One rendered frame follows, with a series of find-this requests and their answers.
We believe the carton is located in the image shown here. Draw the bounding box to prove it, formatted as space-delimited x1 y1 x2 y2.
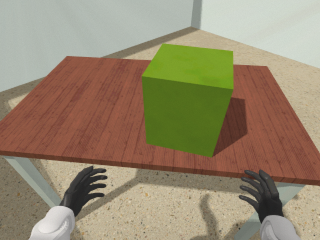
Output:
141 43 234 158

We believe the left robot forearm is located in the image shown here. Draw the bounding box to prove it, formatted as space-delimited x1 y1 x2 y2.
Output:
28 206 75 240

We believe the robot left hand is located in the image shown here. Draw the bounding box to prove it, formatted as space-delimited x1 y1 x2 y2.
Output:
59 166 108 217

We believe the right robot forearm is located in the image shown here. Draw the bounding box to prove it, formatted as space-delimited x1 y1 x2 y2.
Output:
259 215 301 240

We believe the robot right hand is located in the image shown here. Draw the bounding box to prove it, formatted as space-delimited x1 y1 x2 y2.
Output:
238 169 284 224

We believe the table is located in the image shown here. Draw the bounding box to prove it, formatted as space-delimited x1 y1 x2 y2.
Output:
0 56 320 240

